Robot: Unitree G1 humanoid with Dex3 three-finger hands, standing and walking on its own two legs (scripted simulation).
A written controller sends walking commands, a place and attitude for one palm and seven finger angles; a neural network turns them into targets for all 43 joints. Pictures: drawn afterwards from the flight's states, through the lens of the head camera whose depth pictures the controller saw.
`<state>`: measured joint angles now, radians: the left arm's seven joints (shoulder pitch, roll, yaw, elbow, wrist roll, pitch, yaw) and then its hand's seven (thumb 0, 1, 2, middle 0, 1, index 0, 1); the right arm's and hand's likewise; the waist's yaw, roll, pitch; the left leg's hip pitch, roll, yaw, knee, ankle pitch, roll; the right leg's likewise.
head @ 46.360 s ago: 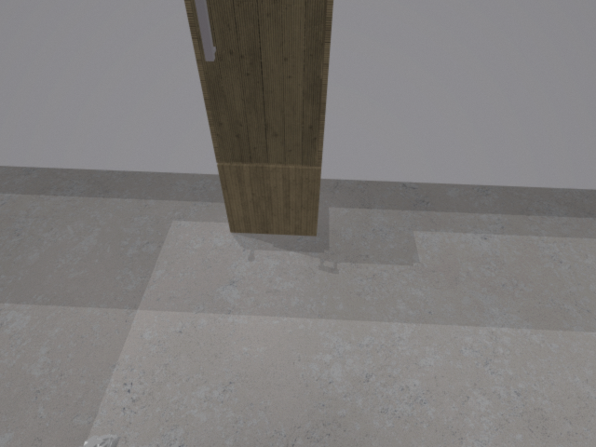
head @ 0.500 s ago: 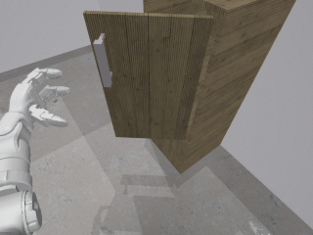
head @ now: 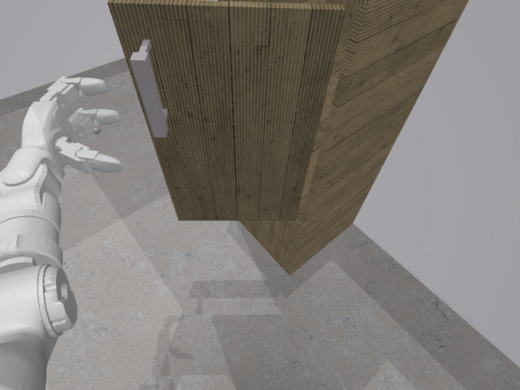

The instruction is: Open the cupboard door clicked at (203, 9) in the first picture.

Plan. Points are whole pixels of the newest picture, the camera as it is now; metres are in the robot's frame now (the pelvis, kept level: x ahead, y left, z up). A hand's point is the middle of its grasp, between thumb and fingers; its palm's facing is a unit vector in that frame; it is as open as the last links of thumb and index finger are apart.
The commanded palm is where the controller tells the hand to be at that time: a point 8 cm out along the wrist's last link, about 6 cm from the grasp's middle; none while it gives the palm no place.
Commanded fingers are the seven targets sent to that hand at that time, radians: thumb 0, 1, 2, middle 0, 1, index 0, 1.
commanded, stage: move the hooked fingers beside the handle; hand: left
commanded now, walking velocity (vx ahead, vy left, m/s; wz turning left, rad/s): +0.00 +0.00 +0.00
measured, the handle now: (153, 91) +0.57 +0.18 +0.14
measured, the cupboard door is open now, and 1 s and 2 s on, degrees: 51 51 51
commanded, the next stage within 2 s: slide the fingers in behind the handle in 1.18 s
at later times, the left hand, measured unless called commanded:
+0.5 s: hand (112, 100) +0.53 +0.23 +0.15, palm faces +0.01 -1.00 +0.03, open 14.0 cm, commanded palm +0.50 +0.28 +0.14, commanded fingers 0.00 -0.50 0.30 -0.30 -1.20 -0.30 -1.20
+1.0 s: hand (104, 107) +0.52 +0.24 +0.14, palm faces +0.00 -1.00 +0.04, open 14.0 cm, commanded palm +0.50 +0.29 +0.14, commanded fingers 0.00 -0.50 0.30 -0.30 -1.20 -0.30 -1.20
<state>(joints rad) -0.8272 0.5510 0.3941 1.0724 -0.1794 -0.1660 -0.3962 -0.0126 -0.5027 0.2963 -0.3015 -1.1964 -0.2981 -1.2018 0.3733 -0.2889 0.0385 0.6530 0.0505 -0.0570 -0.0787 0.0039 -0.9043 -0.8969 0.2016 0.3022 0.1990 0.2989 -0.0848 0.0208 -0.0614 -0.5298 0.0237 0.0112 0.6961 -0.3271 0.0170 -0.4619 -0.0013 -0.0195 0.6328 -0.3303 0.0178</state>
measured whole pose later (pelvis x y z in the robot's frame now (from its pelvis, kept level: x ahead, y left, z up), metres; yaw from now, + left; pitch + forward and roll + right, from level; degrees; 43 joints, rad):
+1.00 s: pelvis +0.02 +0.00 -0.01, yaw -1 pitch +16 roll -3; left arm -1.00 0.67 0.44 1.24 -0.12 -0.20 -0.41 -0.01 -0.50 0.30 -0.30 -1.20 -0.30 -1.20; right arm 0.40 -0.29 0.03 0.63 0.03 0.04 -0.05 0.00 -0.90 -0.90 0.20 0.30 0.20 0.30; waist -0.14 0.02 -0.09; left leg -0.68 0.05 0.00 0.78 -0.38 0.02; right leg -0.59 0.02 -0.02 0.68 -0.36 0.02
